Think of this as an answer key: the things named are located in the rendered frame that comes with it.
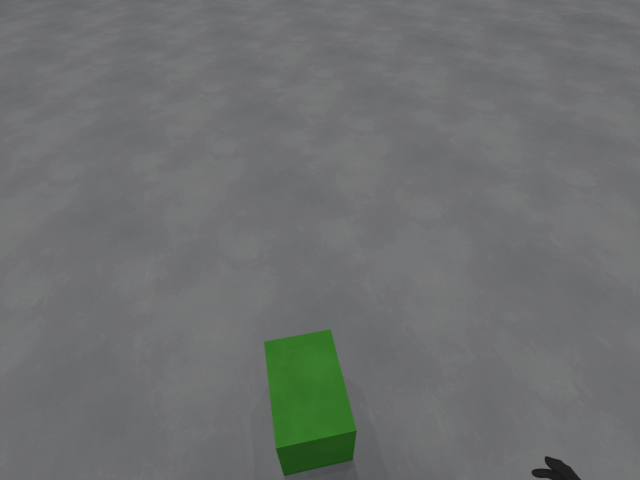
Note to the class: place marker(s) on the right robot hand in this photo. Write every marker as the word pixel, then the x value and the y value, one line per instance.
pixel 560 471

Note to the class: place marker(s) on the carton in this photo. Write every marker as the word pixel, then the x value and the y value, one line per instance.
pixel 312 418

